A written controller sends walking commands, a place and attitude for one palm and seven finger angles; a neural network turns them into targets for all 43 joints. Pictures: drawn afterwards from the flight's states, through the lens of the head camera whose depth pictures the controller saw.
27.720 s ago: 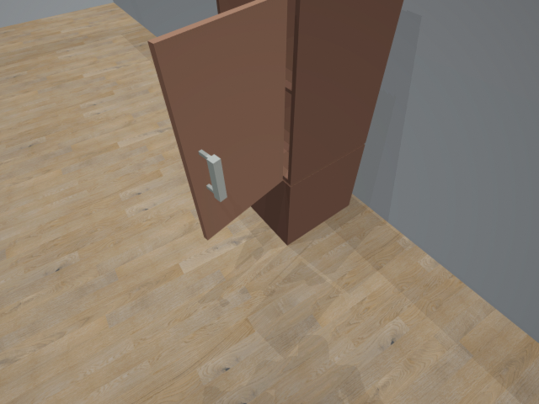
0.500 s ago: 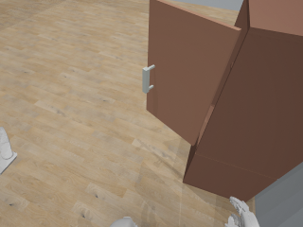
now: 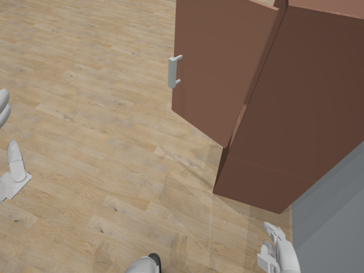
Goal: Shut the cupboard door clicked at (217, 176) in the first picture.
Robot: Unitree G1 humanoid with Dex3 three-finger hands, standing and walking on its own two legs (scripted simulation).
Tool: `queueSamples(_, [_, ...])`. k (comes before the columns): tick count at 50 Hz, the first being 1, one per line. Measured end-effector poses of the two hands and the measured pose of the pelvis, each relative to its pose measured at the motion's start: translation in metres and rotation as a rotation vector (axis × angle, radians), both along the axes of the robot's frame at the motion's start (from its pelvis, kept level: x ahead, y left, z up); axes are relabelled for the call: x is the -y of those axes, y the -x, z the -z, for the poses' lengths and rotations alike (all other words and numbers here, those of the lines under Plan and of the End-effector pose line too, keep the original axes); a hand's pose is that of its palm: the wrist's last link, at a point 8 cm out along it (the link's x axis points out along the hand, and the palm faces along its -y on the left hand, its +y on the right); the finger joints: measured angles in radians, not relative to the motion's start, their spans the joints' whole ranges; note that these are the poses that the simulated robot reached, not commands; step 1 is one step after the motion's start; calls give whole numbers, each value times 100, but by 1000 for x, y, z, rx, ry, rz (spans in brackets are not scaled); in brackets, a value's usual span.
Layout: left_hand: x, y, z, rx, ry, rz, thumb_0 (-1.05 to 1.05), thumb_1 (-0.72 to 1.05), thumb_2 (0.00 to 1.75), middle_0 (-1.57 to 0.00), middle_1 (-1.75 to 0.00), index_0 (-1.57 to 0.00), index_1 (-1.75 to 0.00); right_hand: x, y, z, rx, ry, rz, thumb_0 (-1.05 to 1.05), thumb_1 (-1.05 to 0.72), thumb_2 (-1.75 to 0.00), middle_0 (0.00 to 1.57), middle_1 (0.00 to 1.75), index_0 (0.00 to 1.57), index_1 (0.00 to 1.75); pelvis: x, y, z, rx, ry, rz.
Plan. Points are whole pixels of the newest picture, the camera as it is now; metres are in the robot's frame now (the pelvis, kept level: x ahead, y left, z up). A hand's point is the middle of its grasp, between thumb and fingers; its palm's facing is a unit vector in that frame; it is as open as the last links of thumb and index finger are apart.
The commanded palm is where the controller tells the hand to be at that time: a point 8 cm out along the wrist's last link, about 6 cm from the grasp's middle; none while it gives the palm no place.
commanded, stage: stop stepping back and stand still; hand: left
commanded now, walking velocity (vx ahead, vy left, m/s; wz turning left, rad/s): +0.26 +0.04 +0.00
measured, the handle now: (175, 71) +0.85 +0.12 -0.06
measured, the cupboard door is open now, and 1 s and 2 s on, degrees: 64 64 64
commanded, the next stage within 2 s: let the arm hang, fingers relaxed in 1.02 s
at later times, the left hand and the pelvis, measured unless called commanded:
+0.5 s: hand out of the picture +0.15 +0.30 +0.20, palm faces +0.32 -0.83 -0.47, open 7.5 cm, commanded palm +0.09 +0.36 +0.19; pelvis -0.07 +0.07 +0.02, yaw -2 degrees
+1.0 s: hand out of the picture +0.15 +0.36 +0.20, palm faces +0.30 -0.81 -0.51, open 7.4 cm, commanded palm +0.09 +0.42 +0.19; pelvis -0.07 +0.13 +0.02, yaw -4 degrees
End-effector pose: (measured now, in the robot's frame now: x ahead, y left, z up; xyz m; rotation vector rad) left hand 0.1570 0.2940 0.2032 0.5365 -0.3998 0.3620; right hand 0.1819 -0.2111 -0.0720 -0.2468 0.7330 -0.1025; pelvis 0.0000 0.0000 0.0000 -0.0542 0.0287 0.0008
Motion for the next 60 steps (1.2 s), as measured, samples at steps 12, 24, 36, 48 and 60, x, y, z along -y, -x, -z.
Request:
queueSamples(12, [-47,23,11,-25,37,-24,1,88,90,-21,-31,-21,-31,31,89,-17,16,118,195,2,-90,-90,20,30,20,30,-32,12,1,58,6,27])
queueSamples(24, [-54,35,-11,-61,22,81,2,89,90,-21,-31,-21,-30,-50,129,-22,-23,11,103,2,-90,-90,20,30,20,30,-64,63,-20,32,12,27])
queueSamples(36, [-131,60,11,-65,84,-127,1,88,90,-21,-31,-22,-31,-80,144,12,-68,-3,151,2,-90,-90,21,31,20,30,-109,65,-4,65,-16,43])
queueSamples(48, [-110,38,-4,-73,-7,104,2,89,90,-21,-31,-21,-30,-108,139,-20,-19,31,120,2,-90,-90,20,30,20,30,-128,75,-16,-7,-44,66])
queueSamples(60, [-146,38,81,-528,61,-60,1,89,90,-20,-30,-20,-30,-103,122,15,-48,-66,75,1,-90,-90,20,30,20,30,-139,75,-10,12,-30,75])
